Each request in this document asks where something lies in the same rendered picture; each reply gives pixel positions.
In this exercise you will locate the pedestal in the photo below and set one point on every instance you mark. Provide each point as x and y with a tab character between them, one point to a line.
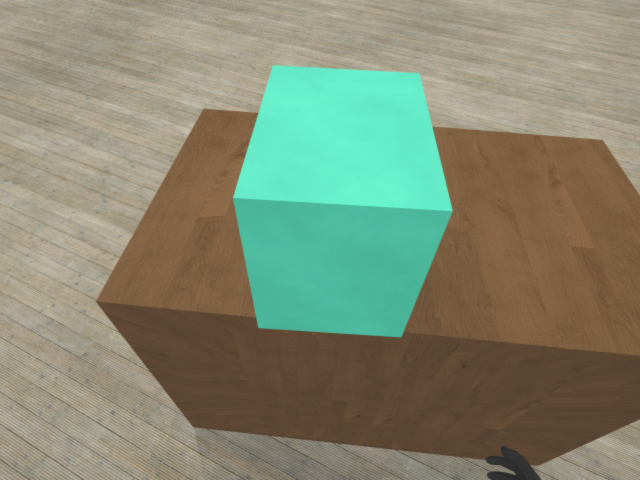
525	333

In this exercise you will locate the carton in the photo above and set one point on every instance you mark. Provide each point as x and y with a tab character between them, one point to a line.
341	202

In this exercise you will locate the robot right hand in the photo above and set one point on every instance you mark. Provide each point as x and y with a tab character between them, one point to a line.
513	461

